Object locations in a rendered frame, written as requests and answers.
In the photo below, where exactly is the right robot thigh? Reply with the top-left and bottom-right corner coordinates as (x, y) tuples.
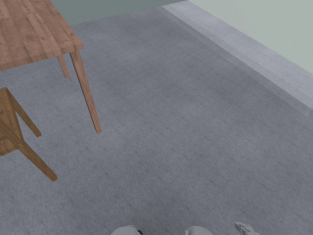
(184, 225), (212, 235)

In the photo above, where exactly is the chair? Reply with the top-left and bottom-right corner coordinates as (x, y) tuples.
(0, 87), (58, 181)

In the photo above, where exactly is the robot right hand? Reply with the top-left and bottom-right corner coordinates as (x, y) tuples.
(235, 222), (260, 235)

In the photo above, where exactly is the table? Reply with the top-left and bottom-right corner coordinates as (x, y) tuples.
(0, 0), (103, 134)

